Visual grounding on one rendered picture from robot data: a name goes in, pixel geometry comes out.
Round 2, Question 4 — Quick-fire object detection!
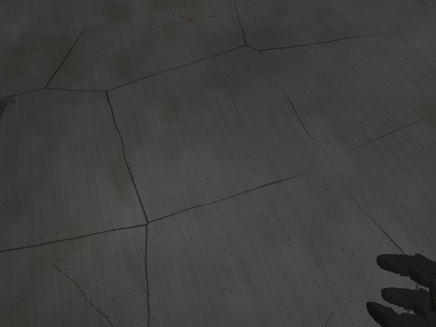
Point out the robot right hand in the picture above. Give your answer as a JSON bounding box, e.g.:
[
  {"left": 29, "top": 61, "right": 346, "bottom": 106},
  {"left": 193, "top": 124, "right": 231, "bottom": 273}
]
[{"left": 367, "top": 253, "right": 436, "bottom": 327}]

